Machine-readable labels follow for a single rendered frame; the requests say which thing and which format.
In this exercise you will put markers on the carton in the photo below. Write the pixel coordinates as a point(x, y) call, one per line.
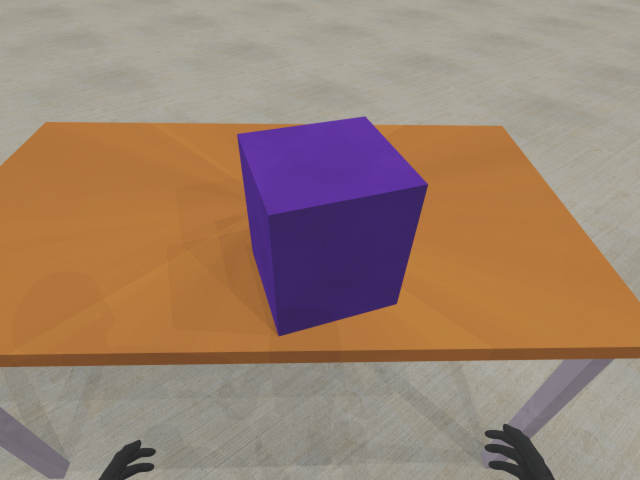
point(333, 210)

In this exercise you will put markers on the left robot hand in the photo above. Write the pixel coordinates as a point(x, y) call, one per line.
point(117, 469)

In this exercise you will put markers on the table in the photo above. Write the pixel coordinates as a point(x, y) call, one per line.
point(129, 244)

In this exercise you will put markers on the right robot hand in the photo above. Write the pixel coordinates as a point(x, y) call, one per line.
point(531, 465)

